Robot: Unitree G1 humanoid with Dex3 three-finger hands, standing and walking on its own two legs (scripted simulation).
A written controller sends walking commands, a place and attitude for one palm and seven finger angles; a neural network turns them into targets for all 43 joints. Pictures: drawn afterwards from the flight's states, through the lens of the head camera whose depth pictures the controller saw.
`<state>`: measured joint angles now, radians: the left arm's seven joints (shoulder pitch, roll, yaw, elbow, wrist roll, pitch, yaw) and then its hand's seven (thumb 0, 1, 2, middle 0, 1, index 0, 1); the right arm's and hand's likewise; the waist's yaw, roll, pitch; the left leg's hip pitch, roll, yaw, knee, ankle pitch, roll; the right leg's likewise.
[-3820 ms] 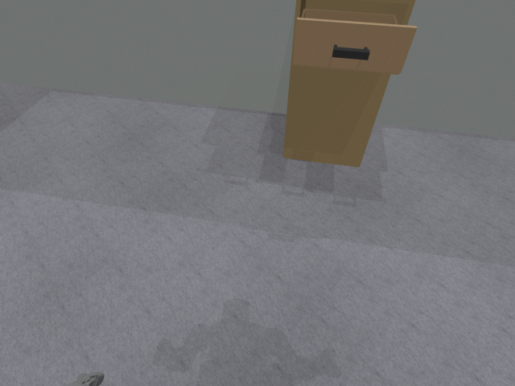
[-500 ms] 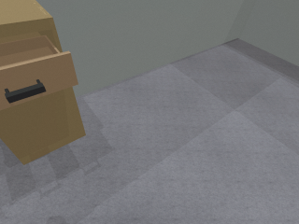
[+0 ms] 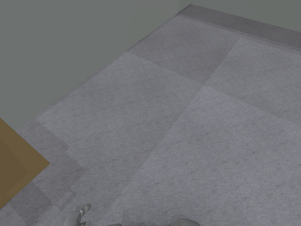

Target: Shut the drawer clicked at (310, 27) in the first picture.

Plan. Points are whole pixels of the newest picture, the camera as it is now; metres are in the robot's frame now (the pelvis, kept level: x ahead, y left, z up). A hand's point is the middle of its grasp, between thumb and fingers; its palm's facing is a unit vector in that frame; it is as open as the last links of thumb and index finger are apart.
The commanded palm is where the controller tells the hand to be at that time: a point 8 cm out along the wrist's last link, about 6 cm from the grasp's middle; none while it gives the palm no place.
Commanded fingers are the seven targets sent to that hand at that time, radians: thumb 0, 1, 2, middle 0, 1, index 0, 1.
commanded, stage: turn to face it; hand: left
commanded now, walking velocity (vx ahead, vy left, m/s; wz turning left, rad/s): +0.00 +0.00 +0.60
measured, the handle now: out of the picture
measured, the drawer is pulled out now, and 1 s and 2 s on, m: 0.24 0.24 0.24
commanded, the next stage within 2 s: take the last steps up to it in 1.38 s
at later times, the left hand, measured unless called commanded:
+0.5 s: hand out of the picture +0.01 +0.27 -0.15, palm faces +0.33 -0.91 -0.25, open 7.4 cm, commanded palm none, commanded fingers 0.00 0.90 0.90 -0.20 -0.30 -0.20 -0.30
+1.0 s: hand out of the picture -0.03 +0.16 -0.13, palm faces +0.57 -0.78 -0.26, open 7.4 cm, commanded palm none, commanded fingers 0.00 0.90 0.90 -0.20 -0.30 -0.20 -0.30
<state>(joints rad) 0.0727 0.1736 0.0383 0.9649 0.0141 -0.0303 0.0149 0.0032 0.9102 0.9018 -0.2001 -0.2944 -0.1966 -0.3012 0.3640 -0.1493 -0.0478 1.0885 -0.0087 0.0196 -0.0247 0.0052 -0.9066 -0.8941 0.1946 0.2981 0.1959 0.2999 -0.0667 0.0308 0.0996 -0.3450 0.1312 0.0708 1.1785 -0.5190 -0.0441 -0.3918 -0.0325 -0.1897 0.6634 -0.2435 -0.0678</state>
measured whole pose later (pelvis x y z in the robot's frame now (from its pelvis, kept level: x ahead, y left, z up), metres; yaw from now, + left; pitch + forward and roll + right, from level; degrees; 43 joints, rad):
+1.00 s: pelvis +0.01 -0.04 +0.02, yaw +35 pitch -1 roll +2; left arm 0.22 0.16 0.03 0.89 0.02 0.02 0.02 0.01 0.90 0.90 -0.21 -0.30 -0.20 -0.30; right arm 0.19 -0.28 -0.10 0.93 -0.02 0.08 0.03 0.00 -0.91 -0.89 0.19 0.30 0.20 0.30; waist -0.02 0.02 0.06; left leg -0.50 0.04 0.01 1.11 -0.37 -0.08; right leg -0.21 -0.11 -0.19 0.52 -0.29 -0.01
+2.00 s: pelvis +0.01 +0.02 +0.03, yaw +52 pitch +0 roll +0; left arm 0.46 0.12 0.03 1.13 0.03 -0.04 0.01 0.01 0.91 0.90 -0.20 -0.30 -0.20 -0.30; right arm 0.26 -0.19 -0.06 1.08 -0.02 0.02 0.03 0.01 -0.91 -0.89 0.19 0.30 0.19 0.30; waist 0.05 0.00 0.02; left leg -0.41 0.10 0.08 0.73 -0.29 -0.01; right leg -0.05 -0.06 -0.15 0.36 -0.30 0.01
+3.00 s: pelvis +0.21 +0.20 +0.02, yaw +49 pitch -2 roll +0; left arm 0.25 0.13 0.03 1.08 0.02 0.01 0.03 0.00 0.92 0.90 -0.20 -0.30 -0.20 -0.30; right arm 0.14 -0.18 -0.04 1.03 -0.01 0.03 -0.02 0.00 -0.91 -0.89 0.19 0.30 0.19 0.30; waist 0.04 0.02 0.05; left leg -0.32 0.04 0.05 0.68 -0.36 -0.05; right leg -0.24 -0.01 -0.17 0.49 -0.23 -0.08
